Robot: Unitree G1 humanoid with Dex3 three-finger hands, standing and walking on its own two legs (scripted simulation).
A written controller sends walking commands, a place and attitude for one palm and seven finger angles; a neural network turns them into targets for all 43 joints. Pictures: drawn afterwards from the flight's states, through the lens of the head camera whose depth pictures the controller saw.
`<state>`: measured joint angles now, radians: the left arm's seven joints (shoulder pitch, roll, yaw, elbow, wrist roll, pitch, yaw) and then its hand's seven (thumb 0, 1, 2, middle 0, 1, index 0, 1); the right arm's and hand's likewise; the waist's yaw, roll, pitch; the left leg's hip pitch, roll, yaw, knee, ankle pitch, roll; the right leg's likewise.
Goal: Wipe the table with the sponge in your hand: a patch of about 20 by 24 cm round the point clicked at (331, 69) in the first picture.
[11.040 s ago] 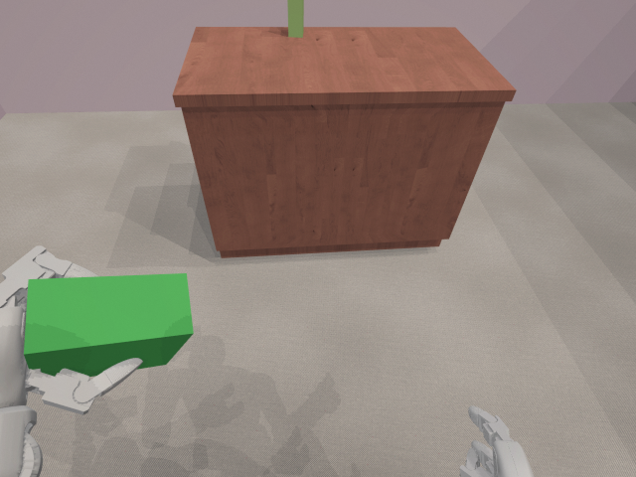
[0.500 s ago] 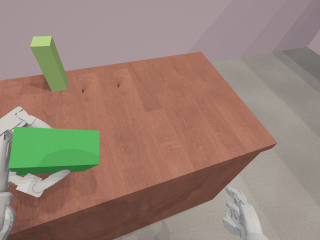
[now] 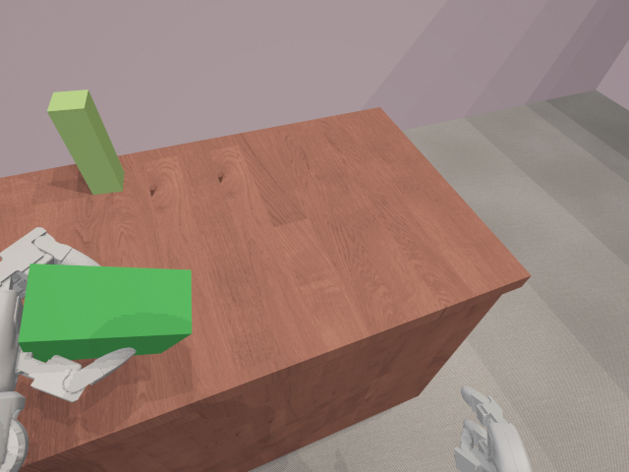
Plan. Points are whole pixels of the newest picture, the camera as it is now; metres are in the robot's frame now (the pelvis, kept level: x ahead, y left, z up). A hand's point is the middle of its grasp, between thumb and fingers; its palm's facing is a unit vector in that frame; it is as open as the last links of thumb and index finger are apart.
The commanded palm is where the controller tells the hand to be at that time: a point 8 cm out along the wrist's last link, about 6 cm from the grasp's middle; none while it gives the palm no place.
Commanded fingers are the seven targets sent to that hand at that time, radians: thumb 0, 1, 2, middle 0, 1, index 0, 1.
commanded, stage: shuffle to correct the standing spot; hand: left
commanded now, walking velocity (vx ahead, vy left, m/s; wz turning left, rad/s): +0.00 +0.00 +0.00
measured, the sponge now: (131, 316) +0.23 +0.21 +0.13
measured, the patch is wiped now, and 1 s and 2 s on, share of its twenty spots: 0.00 0.00 0.00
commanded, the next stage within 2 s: come to a stop and stand still in 0.68 s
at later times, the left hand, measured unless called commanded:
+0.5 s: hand (127, 314) +0.22 +0.20 +0.16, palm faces +0.32 -0.86 -0.40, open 10.2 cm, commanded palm +0.16 +0.24 +0.17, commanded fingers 0.00 0.10 1.30 -1.20 -1.60 -1.20 -1.60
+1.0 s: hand (169, 319) +0.22 +0.16 +0.15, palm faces +0.33 -0.85 -0.41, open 10.2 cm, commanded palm +0.17 +0.20 +0.17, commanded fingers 0.00 0.10 1.30 -1.20 -1.60 -1.20 -1.60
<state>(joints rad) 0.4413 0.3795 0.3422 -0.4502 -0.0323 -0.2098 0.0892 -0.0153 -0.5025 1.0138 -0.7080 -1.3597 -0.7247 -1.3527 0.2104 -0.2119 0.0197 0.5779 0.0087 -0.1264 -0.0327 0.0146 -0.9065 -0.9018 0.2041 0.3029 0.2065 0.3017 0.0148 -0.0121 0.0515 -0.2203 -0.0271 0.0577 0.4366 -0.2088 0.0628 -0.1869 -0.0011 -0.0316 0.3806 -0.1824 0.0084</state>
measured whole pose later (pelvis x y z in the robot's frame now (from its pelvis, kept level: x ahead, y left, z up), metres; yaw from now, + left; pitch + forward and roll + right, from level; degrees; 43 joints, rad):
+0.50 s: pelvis +0.00 -0.04 +0.00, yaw -1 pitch +0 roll -1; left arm 0.43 0.38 0.35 -0.46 -0.06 -0.18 0.08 -0.02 -0.50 1.01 -0.71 -1.36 -0.72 -1.35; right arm 0.20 -0.19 0.02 0.55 0.01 -0.11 -0.02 0.01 -0.91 -0.90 0.21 0.30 0.21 0.30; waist 0.02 -0.02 0.05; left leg -0.24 0.03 0.05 0.44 -0.20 0.01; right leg -0.22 0.06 -0.04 0.39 -0.18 -0.05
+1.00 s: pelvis +0.01 -0.08 +0.00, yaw +0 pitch +0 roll -1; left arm 0.49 0.38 0.34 -0.48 -0.08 -0.13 0.11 -0.02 -0.50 1.02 -0.71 -1.36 -0.72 -1.35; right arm 0.21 -0.24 -0.01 0.59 0.03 -0.09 -0.04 0.01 -0.91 -0.90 0.20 0.30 0.20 0.30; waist -0.01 0.02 0.02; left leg -0.26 0.07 0.01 0.50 -0.25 0.00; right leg -0.22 0.10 -0.07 0.41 -0.21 -0.09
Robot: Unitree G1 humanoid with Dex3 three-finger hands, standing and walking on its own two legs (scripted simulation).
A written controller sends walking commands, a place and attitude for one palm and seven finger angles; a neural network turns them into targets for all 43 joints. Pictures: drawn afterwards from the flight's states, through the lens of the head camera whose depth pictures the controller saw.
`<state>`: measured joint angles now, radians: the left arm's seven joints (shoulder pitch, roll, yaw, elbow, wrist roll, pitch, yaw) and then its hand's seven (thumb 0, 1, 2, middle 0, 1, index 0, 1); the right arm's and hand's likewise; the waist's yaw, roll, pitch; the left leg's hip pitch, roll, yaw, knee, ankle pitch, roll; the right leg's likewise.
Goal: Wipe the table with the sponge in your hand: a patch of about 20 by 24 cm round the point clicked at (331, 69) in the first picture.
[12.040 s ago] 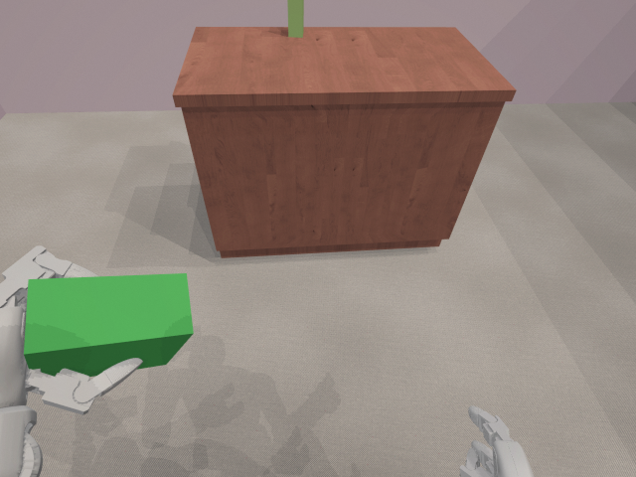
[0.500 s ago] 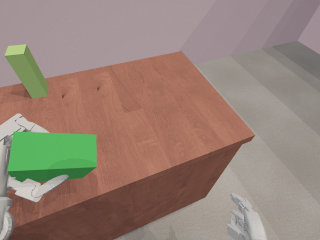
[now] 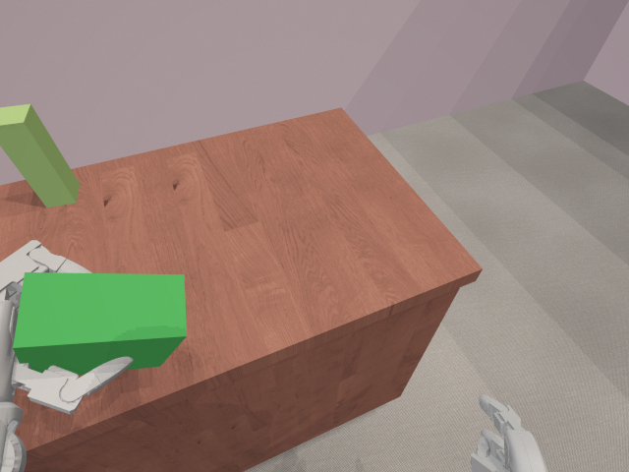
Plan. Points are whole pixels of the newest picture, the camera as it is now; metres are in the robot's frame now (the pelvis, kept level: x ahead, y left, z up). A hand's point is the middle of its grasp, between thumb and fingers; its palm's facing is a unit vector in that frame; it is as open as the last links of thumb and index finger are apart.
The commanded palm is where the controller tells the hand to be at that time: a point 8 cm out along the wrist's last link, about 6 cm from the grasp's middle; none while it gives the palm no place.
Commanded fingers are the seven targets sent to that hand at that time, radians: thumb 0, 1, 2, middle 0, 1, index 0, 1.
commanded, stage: come to a stop and stand still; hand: left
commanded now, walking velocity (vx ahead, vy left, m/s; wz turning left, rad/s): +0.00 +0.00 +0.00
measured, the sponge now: (128, 326) +0.23 +0.20 +0.13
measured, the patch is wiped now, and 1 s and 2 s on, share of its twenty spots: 0.00 0.00 0.00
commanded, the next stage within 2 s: look again from close up in 0.82 s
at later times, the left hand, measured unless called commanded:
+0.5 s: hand out of the picture +0.22 +0.33 +0.14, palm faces +0.31 -0.85 -0.42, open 10.2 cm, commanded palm +0.15 +0.36 +0.18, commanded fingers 0.00 0.10 1.30 -1.20 -1.60 -1.20 -1.60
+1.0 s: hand out of the picture +0.21 +0.34 +0.16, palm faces +0.36 -0.84 -0.40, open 10.2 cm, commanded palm +0.15 +0.37 +0.18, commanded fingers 0.00 0.10 1.30 -1.20 -1.60 -1.20 -1.60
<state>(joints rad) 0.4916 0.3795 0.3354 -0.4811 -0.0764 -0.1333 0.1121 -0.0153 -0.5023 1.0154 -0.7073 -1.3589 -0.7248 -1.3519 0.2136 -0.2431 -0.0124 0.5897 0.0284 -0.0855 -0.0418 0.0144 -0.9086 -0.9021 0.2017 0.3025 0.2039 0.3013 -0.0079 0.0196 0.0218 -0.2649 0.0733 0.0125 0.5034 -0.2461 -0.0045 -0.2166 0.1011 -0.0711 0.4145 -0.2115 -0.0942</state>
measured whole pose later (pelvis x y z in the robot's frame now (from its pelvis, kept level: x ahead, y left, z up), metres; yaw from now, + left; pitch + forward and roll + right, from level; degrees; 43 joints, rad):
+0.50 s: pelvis -0.01 +0.08 +0.00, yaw -1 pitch -1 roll -1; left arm 0.42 0.40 0.35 -0.44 -0.03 -0.22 0.08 -0.02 -0.50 1.02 -0.71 -1.36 -0.73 -1.35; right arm 0.21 -0.18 0.02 0.57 0.00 -0.15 -0.03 0.01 -0.91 -0.90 0.20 0.30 0.21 0.30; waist 0.03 -0.05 0.09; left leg -0.24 -0.04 0.08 0.46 -0.22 0.07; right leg -0.22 -0.01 -0.01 0.44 -0.21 0.01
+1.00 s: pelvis -0.01 +0.09 +0.00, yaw +0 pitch -1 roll -1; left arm 0.41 0.38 0.36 -0.48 -0.03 -0.23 0.10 -0.02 -0.50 1.02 -0.71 -1.36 -0.73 -1.35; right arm 0.19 -0.19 0.02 0.56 0.00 -0.14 -0.01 0.01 -0.91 -0.90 0.21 0.30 0.21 0.30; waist 0.03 -0.03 0.09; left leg -0.22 -0.05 0.08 0.44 -0.21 0.08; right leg -0.20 -0.03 -0.02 0.40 -0.19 0.03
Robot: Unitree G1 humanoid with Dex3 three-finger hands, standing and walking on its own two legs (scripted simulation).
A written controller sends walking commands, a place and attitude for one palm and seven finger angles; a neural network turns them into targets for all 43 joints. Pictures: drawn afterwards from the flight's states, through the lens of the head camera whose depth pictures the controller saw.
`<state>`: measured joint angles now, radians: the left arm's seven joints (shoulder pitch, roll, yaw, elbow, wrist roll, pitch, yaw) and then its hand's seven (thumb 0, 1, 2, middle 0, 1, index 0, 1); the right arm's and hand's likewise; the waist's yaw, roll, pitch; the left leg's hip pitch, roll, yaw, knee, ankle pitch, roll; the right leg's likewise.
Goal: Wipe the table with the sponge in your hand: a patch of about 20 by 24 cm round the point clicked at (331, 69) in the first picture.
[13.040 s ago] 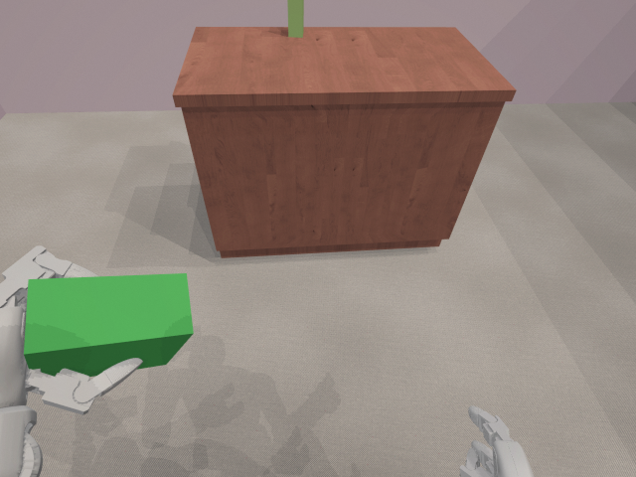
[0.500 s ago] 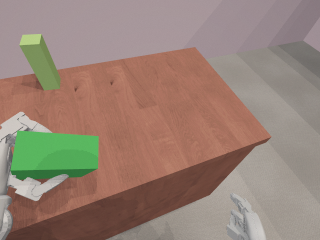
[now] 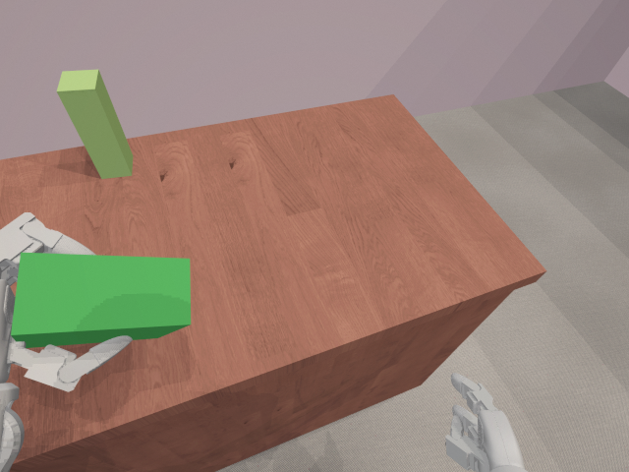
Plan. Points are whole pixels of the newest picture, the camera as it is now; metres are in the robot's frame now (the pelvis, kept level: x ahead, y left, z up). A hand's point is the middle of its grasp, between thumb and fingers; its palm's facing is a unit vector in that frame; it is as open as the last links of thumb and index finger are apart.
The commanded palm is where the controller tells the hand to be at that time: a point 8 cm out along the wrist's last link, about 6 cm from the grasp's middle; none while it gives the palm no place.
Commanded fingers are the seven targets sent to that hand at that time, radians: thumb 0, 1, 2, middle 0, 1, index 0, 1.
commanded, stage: look again from close up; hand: left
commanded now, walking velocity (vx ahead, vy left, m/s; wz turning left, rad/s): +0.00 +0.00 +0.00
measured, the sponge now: (128, 303) +0.24 +0.21 +0.13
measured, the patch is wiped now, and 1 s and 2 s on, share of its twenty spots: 0.00 0.00 0.00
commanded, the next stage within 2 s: come to a stop and stand still in 0.14 s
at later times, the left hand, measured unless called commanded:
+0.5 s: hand (107, 314) +0.22 +0.22 +0.15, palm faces +0.34 -0.85 -0.40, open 10.2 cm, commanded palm +0.16 +0.25 +0.17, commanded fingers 0.00 0.10 1.30 -1.20 -1.60 -1.20 -1.60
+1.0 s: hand (69, 298) +0.23 +0.25 +0.16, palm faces +0.39 -0.83 -0.39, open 10.2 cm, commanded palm +0.16 +0.27 +0.17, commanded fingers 0.00 0.10 1.30 -1.20 -1.60 -1.20 -1.60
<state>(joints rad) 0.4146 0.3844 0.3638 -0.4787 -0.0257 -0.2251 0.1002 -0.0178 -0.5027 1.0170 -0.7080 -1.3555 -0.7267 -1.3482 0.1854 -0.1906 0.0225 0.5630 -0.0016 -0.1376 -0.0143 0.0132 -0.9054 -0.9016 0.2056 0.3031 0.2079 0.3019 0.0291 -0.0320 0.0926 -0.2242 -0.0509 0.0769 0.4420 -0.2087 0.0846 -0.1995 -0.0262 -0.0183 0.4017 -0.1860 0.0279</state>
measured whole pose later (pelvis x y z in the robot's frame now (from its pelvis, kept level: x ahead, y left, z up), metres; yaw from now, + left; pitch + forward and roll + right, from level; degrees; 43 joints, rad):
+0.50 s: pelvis +0.00 -0.03 +0.00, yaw +0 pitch +0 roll -2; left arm 0.46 0.37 0.34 -0.46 -0.04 -0.20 0.10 -0.02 -0.50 1.02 -0.71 -1.36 -0.73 -1.35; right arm 0.19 -0.23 0.00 0.58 0.01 -0.13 -0.04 0.01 -0.91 -0.90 0.20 0.30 0.21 0.30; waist 0.01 0.00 0.06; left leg -0.25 -0.01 0.05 0.46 -0.21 0.05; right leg -0.20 0.02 -0.04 0.38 -0.17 0.00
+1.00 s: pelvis +0.01 -0.01 +0.00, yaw +1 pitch +0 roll -1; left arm 0.38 0.40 0.38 -0.44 -0.04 -0.27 0.09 -0.02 -0.51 1.02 -0.71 -1.35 -0.73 -1.34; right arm 0.21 -0.17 0.03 0.60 0.00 -0.19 -0.02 0.01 -0.91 -0.90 0.20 0.30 0.21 0.30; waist 0.04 -0.05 0.09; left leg -0.25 -0.05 0.05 0.48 -0.23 0.08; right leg -0.22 -0.03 -0.04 0.45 -0.23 0.02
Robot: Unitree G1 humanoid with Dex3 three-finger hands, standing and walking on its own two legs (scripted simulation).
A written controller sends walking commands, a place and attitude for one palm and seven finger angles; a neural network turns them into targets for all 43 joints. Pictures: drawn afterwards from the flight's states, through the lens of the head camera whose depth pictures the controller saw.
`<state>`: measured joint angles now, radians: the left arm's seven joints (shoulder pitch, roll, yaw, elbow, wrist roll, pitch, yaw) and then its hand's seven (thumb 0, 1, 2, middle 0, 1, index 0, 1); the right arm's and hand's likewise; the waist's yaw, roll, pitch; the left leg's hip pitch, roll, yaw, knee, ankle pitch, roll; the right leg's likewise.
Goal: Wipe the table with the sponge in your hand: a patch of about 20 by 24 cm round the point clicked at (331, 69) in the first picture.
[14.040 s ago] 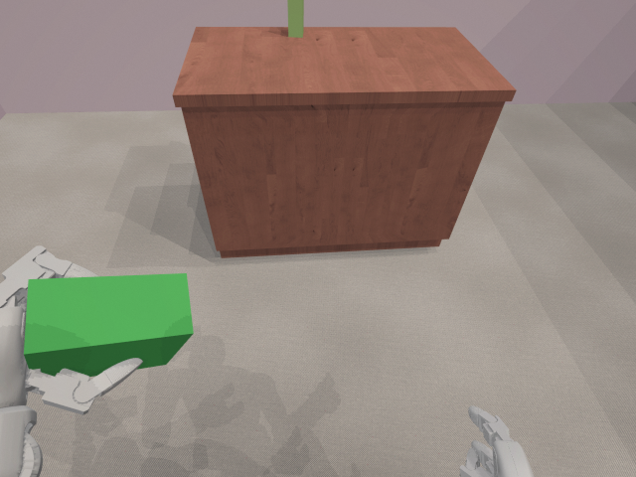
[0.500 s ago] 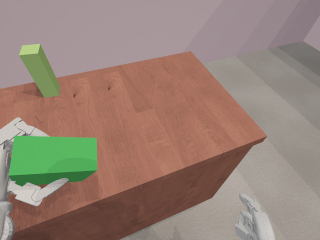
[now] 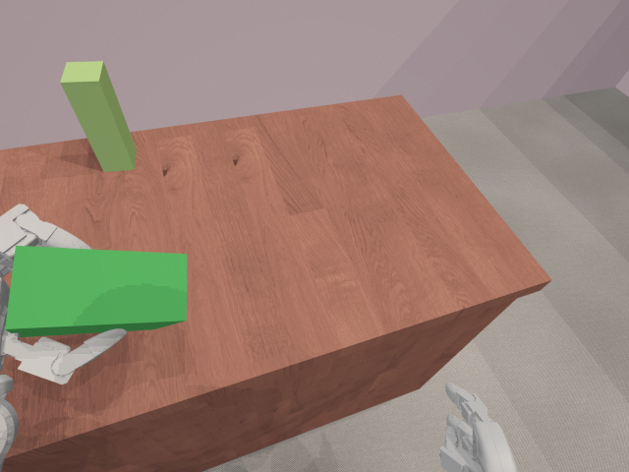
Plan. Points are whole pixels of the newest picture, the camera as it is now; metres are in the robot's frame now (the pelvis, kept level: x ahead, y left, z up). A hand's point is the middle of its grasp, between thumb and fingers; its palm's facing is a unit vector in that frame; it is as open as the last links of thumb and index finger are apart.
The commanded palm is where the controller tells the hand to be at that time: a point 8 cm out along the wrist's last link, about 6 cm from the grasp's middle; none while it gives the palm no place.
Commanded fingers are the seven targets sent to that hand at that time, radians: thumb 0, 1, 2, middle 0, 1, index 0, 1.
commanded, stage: come to a stop and stand still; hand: left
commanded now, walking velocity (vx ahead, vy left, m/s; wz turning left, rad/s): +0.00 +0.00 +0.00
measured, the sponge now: (124, 296) +0.24 +0.22 +0.13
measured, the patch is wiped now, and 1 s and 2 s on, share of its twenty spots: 0.00 0.00 0.00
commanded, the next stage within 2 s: look again from close up in 0.22 s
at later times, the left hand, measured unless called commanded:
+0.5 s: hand (77, 307) +0.21 +0.24 +0.16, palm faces +0.38 -0.85 -0.37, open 10.2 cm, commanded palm +0.16 +0.27 +0.18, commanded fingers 0.00 0.10 1.30 -1.20 -1.60 -1.20 -1.60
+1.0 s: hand (95, 292) +0.23 +0.23 +0.17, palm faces +0.34 -0.85 -0.40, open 10.2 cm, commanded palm +0.16 +0.26 +0.18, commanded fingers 0.00 0.10 1.30 -1.20 -1.60 -1.20 -1.60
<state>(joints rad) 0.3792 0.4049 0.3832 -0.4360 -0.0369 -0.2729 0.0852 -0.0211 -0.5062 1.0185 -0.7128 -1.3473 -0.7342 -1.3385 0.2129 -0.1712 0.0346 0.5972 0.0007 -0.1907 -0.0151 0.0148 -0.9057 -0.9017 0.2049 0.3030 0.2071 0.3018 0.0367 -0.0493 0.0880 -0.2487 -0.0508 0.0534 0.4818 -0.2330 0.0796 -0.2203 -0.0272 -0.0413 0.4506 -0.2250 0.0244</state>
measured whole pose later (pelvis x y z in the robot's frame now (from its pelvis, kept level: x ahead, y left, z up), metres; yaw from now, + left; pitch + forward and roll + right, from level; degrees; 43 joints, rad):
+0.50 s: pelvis +0.00 -0.01 +0.00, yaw +0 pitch -1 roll -1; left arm 0.42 0.36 0.35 -0.45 -0.04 -0.23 0.10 -0.02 -0.51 1.02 -0.71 -1.35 -0.73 -1.34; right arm 0.20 -0.21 0.02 0.58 0.00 -0.14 -0.03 0.01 -0.91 -0.90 0.20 0.30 0.21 0.30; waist 0.03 -0.02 0.06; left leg -0.23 -0.03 0.05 0.44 -0.21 0.06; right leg -0.19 0.00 -0.05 0.38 -0.18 0.01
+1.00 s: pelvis +0.00 -0.01 +0.00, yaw -1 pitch +0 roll -1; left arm 0.40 0.37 0.38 -0.42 -0.05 -0.27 0.08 -0.02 -0.51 1.02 -0.71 -1.34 -0.74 -1.33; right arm 0.21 -0.22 0.00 0.58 0.01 -0.19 0.01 0.01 -0.91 -0.90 0.20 0.30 0.21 0.30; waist 0.01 -0.01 0.06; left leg -0.25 -0.03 0.07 0.46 -0.22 0.06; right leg -0.24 0.00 -0.02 0.44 -0.21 0.01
